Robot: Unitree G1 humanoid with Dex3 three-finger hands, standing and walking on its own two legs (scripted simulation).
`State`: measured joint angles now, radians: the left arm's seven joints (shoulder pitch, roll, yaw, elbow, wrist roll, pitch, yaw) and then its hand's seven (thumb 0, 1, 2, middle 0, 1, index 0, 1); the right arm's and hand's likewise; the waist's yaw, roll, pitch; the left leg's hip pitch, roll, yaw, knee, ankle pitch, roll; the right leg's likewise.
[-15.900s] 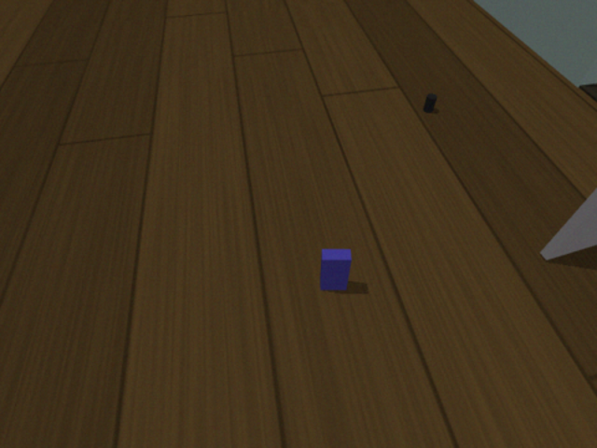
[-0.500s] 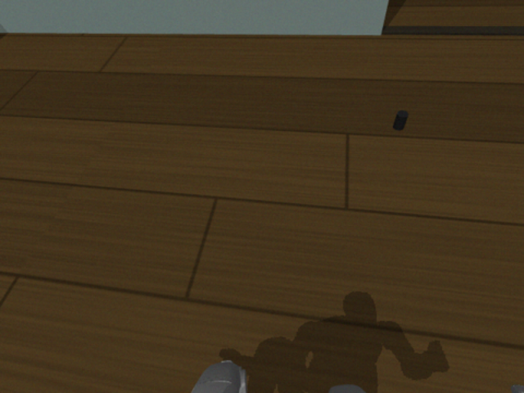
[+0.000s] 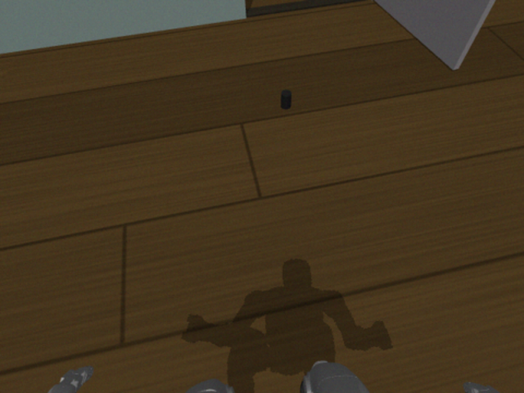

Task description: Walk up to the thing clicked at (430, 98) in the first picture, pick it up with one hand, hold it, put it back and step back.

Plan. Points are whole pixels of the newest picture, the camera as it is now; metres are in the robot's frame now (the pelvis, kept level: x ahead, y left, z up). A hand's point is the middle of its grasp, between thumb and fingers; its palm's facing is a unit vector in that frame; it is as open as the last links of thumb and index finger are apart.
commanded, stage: walk up
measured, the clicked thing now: (286, 99) +1.52 -0.19 -0.71
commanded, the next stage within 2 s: stand in 1.32 s
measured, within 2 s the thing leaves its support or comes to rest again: neither
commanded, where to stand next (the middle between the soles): +0.07 +0.01 m, yaw -15 degrees
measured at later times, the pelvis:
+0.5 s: pelvis -0.01 +0.03 -0.01, yaw -10 degrees
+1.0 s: pelvis -0.02 +0.03 +0.00, yaw -16 degrees
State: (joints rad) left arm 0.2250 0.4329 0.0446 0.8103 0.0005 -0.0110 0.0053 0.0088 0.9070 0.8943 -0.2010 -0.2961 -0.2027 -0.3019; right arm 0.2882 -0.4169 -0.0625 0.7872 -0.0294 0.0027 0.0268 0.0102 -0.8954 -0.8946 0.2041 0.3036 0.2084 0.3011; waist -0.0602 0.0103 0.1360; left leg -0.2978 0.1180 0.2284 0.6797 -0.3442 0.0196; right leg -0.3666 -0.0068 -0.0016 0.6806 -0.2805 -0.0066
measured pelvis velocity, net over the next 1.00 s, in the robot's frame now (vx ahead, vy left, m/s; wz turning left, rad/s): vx -0.02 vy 0.03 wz -0.29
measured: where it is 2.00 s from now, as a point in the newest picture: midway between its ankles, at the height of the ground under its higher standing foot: outside the picture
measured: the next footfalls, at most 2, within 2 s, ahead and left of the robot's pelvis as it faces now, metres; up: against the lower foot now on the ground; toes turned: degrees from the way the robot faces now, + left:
right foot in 0.02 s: +0.08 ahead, -0.12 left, +0.00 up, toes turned -1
left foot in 0.38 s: +0.07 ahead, +0.15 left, +0.00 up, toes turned -12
